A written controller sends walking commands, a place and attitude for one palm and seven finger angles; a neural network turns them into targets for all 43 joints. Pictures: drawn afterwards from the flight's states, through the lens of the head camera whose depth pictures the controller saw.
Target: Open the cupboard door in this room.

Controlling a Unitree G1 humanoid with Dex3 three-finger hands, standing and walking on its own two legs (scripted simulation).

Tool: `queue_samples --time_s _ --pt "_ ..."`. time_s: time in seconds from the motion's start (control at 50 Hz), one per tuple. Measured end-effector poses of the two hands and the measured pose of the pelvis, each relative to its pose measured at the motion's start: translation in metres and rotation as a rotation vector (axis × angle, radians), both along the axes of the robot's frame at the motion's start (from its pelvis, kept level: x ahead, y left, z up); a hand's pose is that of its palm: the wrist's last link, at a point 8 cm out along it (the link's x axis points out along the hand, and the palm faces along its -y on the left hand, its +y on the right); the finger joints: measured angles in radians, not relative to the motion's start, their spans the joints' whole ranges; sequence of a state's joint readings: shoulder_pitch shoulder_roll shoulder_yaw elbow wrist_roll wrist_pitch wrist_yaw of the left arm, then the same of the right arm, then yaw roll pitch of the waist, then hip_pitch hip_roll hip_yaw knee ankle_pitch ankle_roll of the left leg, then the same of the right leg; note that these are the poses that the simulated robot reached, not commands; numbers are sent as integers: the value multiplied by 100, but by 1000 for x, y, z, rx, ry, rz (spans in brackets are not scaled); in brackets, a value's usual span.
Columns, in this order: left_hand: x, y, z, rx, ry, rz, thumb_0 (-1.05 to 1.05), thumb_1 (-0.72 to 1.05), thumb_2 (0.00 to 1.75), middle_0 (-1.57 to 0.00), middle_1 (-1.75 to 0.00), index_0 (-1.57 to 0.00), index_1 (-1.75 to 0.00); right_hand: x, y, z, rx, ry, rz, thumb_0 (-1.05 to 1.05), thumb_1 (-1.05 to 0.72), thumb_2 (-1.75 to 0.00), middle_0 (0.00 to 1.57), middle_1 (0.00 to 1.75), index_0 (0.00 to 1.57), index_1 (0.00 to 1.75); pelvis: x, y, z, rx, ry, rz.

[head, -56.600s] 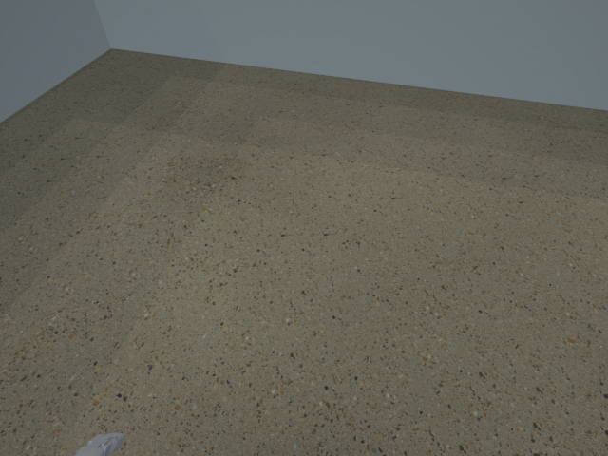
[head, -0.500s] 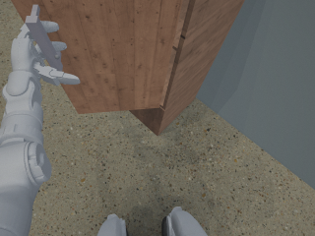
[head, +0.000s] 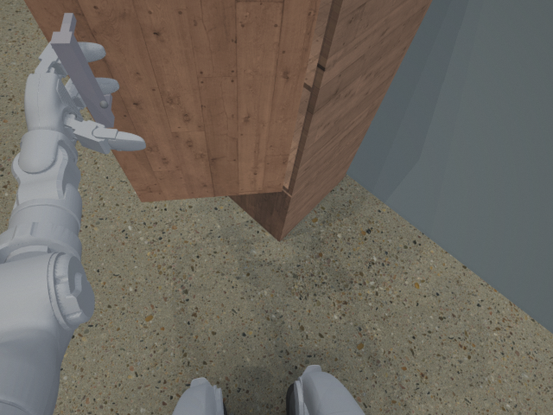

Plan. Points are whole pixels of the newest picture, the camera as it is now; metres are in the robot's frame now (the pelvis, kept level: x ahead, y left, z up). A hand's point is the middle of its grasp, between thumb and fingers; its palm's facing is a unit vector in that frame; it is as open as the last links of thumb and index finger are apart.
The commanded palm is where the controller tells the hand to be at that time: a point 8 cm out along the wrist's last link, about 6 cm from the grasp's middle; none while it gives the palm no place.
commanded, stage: close the thumb around the handle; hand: left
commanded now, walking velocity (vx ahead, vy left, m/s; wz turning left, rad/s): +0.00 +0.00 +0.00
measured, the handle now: (89, 75) +0.58 +0.21 +0.09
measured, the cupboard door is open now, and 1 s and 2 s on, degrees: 50 53 99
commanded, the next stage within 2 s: pull the door open along its arc in 0.62 s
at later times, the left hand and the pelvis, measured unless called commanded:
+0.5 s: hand (100, 104) +0.52 +0.19 +0.10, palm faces +0.04 -1.00 -0.02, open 6.2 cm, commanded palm +0.50 +0.23 +0.09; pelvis +0.00 +0.00 +0.00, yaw +0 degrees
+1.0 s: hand (102, 114) +0.51 +0.19 +0.09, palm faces +0.02 -1.00 +0.00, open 5.8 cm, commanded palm +0.46 +0.23 +0.09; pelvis +0.01 +0.01 +0.00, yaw -1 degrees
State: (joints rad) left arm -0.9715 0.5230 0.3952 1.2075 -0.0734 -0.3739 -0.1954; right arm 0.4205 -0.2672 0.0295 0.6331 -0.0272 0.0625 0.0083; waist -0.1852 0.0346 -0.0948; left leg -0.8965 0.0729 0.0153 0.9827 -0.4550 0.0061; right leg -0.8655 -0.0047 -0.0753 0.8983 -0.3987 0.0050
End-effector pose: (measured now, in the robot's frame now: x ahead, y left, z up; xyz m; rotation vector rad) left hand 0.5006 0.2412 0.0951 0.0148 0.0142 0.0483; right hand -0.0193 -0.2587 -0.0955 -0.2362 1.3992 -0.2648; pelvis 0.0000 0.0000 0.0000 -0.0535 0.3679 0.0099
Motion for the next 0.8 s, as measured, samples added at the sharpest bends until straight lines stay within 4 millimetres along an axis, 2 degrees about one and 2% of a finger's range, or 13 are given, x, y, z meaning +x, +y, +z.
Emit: queue_samples --time_s 0.16,0.54,0.8 --pt "0 0 0 14 -1 1 -2 -25 41 -31 -122 -29 -122 -1 -1 -1 3 0 0 1 -91 -90 20 30 20 30 -2 -2 0 2 -1 0" --pt "1 4 0 -1 4 -11 0 71 82 -38 -132 -38 -133 -1 -1 1 -9 -5 -7 1 -91 -90 20 30 20 30 -1 -1 0 0 -1 -3" --pt "4 4 0 -8 0 -20 0 72 82 -37 -134 -37 -135 -4 4 1 -11 -4 -10 1 -91 -90 20 30 20 30 -2 3 -1 -3 6 -7"
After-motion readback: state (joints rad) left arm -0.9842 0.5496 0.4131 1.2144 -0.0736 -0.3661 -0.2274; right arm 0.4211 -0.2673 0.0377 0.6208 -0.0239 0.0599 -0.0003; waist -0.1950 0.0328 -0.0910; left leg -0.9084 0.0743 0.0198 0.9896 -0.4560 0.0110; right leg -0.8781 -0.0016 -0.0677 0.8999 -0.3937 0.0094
